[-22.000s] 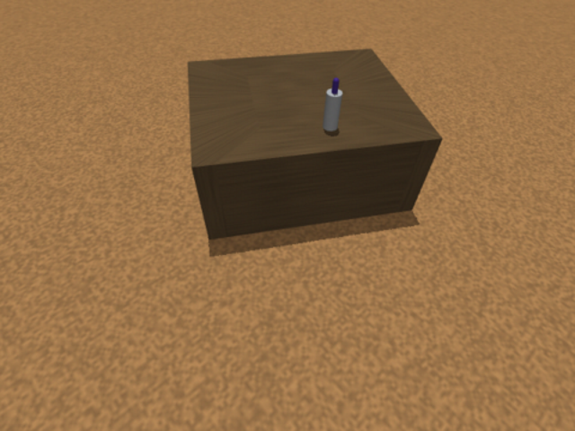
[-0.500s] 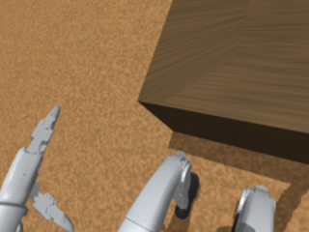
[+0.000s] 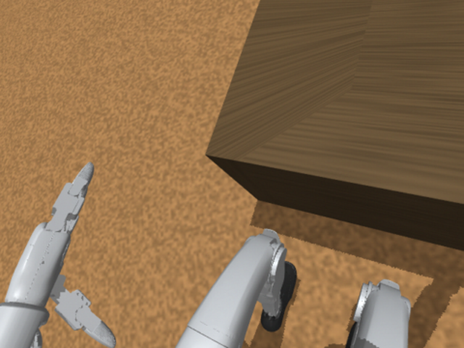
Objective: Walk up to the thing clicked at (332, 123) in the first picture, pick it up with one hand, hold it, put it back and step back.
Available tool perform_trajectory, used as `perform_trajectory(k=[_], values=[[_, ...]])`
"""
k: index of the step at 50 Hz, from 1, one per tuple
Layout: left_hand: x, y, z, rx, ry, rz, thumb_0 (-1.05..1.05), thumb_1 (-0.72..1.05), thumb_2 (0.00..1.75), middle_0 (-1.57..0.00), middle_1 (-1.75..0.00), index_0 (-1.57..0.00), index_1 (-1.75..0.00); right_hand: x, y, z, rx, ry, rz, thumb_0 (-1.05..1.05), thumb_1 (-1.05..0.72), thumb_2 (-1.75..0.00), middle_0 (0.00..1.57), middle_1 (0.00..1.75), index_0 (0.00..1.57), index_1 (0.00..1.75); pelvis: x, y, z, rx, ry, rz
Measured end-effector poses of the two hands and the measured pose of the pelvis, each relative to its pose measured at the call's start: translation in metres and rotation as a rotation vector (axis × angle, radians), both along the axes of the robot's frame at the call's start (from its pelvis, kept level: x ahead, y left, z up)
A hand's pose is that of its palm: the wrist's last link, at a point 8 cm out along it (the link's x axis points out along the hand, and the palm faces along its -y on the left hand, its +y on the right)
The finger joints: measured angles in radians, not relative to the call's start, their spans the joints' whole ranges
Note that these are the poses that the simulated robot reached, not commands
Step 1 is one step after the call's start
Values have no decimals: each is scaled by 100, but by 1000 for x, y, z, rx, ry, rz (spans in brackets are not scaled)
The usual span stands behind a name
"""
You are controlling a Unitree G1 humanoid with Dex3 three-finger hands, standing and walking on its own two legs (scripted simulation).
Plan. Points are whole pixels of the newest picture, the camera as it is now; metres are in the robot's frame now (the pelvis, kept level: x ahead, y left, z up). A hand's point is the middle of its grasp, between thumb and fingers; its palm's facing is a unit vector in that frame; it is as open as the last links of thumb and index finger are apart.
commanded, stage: withdraw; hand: right
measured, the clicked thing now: out of the picture +0.56 -0.27 -0.03
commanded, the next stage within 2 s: rise in 0.36 s
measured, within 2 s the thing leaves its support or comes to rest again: neither
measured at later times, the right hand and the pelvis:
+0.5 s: hand out of the picture +0.54 -0.33 +0.06, palm faces +0.36 +0.93 -0.02, open 14.6 cm; pelvis +0.01 +0.00 +0.05, yaw -1 degrees
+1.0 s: hand out of the picture +0.46 -0.40 +0.14, palm faces +0.46 +0.81 -0.36, open 16.7 cm; pelvis +0.05 -0.01 +0.14, yaw -2 degrees
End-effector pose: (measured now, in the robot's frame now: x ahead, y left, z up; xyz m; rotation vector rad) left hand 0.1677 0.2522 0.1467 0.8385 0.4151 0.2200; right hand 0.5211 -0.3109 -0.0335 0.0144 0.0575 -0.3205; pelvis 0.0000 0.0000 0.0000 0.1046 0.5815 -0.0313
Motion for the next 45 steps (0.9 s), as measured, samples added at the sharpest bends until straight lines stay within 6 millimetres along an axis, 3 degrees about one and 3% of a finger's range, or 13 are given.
perform_trajectory(k=[14, 20, 25, 28, 33, 38, 42, 45], values=[[0, 4, 0, -54, 11, 41, -1, -55, 6, -7, -4, -6, -6, -5, -23, 33, -2, 4, -22, -1, 27, -36, 52, 46, 53, 46, 3, -2, 16, 0, -20, -1], [-3, 1, -1, -114, 36, 66, -1, -55, 6, -7, -4, -6, -5, -13, -46, 67, -19, -18, -48, -1, 30, -33, 42, 39, 44, 39, 6, -1, 33, 3, -37, -6], [-9, 8, -13, -171, 89, 129, -1, -55, 6, -7, -4, -6, -5, -21, -64, 97, -22, 0, -48, -1, 33, -28, 34, 32, 35, 32, 10, -4, 47, 8, -59, -17], [-3, 6, -17, -227, 107, 147, -1, -53, 7, -7, -5, -6, -6, -26, -77, 107, -83, 127, -69, -1, 35, -23, 26, 25, 27, 25, 11, -5, 57, 0, -77, -9], [10, -7, -4, -305, 134, 110, -1, -41, 10, -6, -5, -6, -6, -42, -96, 133, -108, 273, -159, -1, 34, -17, 15, 14, 16, 15, 18, -7, 84, -9, -106, -14], [12, 2, 15, -310, 150, 142, -1, -18, 21, -8, -9, -8, -9, -58, -117, 171, -110, 348, -245, -1, 35, -13, 9, 9, 10, 9, 31, -9, 109, -13, -143, -22], [20, 1, 4, -348, 200, 169, 0, -3, 32, -10, -12, -10, -12, -66, -127, 189, -100, 390, -286, -1, 41, -11, 7, 7, 8, 7, 36, -10, 122, -17, -170, -22], [38, -24, -6, -433, 219, 100, 0, 3, 36, -9, -13, -10, -13, -72, -127, 197, -121, 413, -281, -1, 41, -11, 7, 7, 7, 7, 39, -10, 128, -20, -185, -22]])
